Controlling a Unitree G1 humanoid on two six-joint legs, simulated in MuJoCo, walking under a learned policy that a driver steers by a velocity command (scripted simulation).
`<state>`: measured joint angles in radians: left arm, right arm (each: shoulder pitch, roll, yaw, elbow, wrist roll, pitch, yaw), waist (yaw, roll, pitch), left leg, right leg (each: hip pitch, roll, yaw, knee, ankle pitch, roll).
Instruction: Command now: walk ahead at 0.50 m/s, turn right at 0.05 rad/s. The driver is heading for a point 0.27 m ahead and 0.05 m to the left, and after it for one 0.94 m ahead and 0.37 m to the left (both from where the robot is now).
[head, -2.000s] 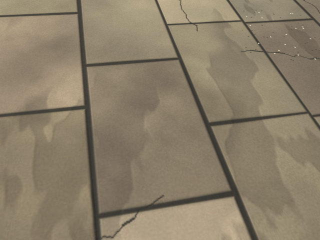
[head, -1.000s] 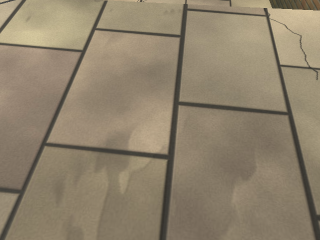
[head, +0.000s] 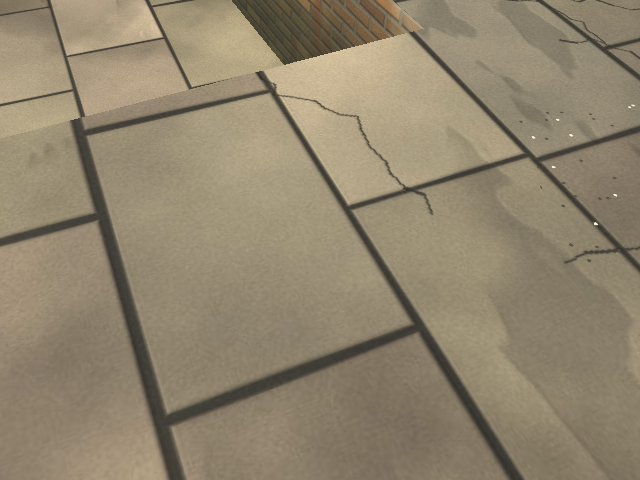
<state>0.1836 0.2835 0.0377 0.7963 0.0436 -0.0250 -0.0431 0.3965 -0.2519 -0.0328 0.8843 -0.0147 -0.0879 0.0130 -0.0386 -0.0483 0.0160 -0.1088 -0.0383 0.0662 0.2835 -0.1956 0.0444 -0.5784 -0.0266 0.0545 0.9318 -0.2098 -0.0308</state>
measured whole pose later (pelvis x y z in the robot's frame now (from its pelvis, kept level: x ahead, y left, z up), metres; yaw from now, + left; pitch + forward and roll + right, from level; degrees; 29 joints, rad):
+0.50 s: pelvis +0.24 -0.03 +0.00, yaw +13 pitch +1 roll -1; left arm 0.37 0.24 0.04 0.90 0.02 -0.10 0.01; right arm 0.20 -0.28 -0.07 0.82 -0.03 0.00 0.05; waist 0.03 0.05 0.02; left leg -0.65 0.08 0.00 0.99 -0.13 0.03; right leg -0.05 0.01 -0.20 0.26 -0.23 -0.04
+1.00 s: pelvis +0.47 +0.10 +0.00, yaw +31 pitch +1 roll +0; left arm 0.14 0.26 0.04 0.75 0.05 -0.02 -0.01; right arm 0.36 -0.27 -0.07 0.85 0.00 -0.04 0.01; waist -0.03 -0.03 0.05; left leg -0.14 -0.14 -0.04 0.32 -0.19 0.13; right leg -0.64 -0.13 0.03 0.96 -0.20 0.05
